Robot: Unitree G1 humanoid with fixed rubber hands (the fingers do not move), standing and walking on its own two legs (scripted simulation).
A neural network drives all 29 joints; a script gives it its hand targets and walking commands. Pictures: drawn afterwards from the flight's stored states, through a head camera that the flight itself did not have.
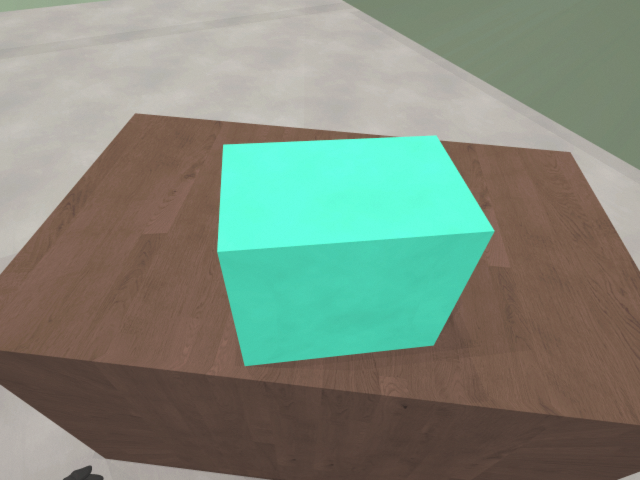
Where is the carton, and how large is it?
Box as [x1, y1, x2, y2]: [217, 135, 494, 365]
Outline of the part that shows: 436,135 223,145 217,252 245,365 433,345 494,231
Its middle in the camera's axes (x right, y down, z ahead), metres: +0.03 +0.01 +0.57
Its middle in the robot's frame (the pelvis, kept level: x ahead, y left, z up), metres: +0.43 -0.01 +0.04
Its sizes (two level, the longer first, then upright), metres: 0.298 0.191 0.262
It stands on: a pedestal, 0.67 m high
